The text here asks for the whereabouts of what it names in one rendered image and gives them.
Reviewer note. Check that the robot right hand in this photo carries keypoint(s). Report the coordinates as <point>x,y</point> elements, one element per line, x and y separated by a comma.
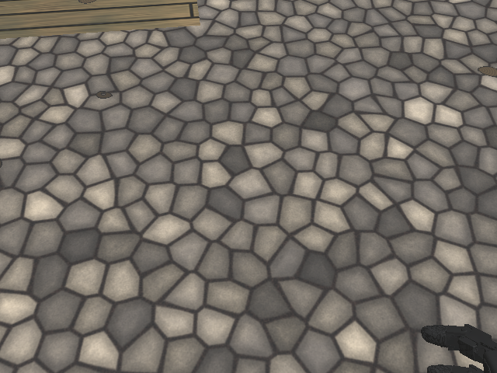
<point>470,341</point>

